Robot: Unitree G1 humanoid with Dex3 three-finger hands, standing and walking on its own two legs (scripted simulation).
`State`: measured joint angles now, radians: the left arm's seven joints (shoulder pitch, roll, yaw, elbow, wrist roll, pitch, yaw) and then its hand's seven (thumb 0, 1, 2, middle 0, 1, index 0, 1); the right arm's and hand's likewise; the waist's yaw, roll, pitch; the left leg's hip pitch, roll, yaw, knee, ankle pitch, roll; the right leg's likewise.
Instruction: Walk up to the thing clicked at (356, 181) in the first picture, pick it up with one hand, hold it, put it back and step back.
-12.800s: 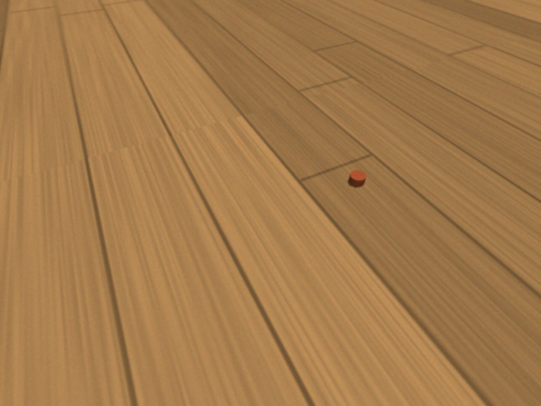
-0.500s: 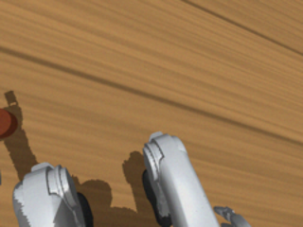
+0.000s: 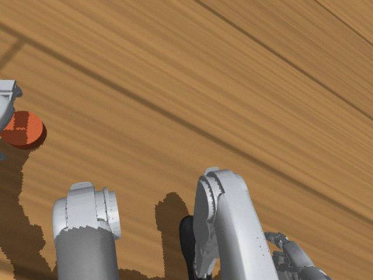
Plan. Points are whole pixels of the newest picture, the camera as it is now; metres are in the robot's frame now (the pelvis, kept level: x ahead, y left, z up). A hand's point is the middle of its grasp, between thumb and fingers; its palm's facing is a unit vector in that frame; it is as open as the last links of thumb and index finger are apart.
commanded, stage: approach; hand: left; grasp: from above
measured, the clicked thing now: (24, 130) +0.46 +0.33 -0.29
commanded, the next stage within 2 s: rest palm in 0.10 s
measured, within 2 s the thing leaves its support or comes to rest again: neither
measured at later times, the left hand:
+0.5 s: hand (14, 129) +0.44 +0.33 -0.21, palm faces -0.56 -0.19 -0.80, open 13.9 cm
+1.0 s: hand (18, 124) +0.47 +0.33 -0.24, palm faces -0.43 -0.10 -0.90, open 14.0 cm
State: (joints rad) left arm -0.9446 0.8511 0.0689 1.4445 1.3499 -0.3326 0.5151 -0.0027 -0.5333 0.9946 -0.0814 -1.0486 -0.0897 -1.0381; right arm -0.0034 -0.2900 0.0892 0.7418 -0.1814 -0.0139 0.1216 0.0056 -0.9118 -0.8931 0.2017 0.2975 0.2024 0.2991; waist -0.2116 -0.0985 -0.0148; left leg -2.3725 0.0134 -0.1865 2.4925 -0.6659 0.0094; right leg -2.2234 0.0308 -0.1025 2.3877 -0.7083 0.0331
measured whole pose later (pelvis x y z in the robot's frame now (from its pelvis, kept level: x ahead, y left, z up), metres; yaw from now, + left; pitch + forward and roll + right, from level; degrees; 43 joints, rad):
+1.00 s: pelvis +0.00 +0.00 -0.01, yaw -4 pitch +29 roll -14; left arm -1.08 1.04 0.12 1.70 1.32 -0.22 0.57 0.00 -0.48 0.94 -0.07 -1.05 -0.09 -1.03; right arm 0.07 -0.28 0.27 0.66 -0.25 -0.15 0.18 0.00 -0.91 -0.90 0.20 0.30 0.20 0.30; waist -0.35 -0.14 0.13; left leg -2.39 0.03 -0.25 2.55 -0.70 0.00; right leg -2.25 0.07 -0.15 2.40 -0.69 0.06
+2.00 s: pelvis +0.00 +0.00 -0.01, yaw -5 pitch +27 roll -15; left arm -1.03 1.09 0.15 1.71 1.27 -0.24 0.59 0.00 -0.32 0.83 -0.15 -1.04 -0.19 -0.99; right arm 0.06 -0.33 0.32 0.66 -0.26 -0.23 0.24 0.00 -0.90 -0.90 0.20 0.30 0.20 0.30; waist -0.35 -0.17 0.18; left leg -2.36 0.03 -0.29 2.57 -0.72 -0.01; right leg -2.21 0.08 -0.18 2.39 -0.69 0.06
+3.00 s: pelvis +0.00 +0.00 -0.01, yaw -6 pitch +26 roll -15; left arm -1.02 1.11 0.14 1.71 1.27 -0.27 0.60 -0.01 -0.05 0.58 -0.42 -0.87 -0.50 -0.81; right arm 0.04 -0.35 0.33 0.65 -0.27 -0.23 0.23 0.01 -0.90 -0.90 0.20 0.30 0.20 0.30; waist -0.35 -0.18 0.21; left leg -2.35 0.04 -0.30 2.57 -0.71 -0.01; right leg -2.20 0.09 -0.19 2.38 -0.68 0.07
